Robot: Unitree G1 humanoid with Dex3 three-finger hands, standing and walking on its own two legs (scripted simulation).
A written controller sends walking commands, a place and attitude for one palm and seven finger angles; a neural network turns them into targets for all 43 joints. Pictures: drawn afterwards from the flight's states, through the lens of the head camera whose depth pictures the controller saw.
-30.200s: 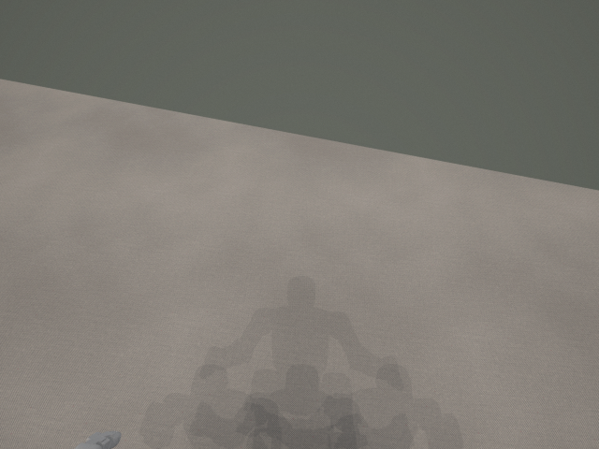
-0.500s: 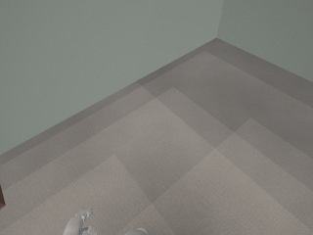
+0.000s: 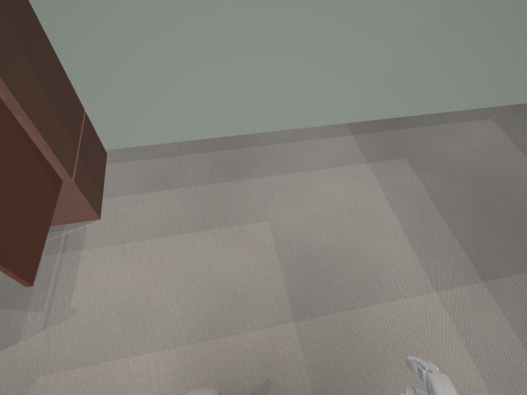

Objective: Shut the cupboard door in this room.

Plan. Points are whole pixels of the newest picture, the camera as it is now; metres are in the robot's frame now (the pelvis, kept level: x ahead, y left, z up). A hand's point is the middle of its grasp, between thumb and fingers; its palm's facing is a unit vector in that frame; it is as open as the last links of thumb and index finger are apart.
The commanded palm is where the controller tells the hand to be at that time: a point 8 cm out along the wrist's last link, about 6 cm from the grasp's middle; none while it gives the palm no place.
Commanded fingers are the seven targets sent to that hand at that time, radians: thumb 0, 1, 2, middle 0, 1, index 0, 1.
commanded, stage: turn to face it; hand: left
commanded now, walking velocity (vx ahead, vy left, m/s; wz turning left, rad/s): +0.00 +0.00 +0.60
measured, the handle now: out of the picture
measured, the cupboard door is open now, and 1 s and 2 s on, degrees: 86 86 86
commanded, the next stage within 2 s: take the last steps up to it in 1.24 s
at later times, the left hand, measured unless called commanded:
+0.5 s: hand out of the picture +0.06 +0.18 -0.12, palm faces +0.27 -0.92 -0.28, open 7.4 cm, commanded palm none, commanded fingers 0.00 0.90 0.90 -0.20 -0.30 -0.20 -0.30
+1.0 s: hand out of the picture -0.16 +0.22 -0.16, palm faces +0.59 -0.76 -0.26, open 7.4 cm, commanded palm none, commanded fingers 0.00 0.90 0.90 -0.20 -0.30 -0.20 -0.30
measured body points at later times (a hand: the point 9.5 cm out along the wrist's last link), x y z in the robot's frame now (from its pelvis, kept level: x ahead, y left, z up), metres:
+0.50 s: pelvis -0.01 -0.04 +0.01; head +0.03 -0.06 +0.46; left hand +0.04 +0.23 -0.10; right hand +0.10 -0.28 -0.15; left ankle -0.06 +0.09 -0.66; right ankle +0.03 -0.14 -0.72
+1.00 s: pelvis -0.06 +0.01 +0.01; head -0.05 +0.06 +0.46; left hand -0.19 +0.26 -0.14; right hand +0.18 -0.14 -0.11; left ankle -0.10 +0.08 -0.72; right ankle +0.01 -0.13 -0.64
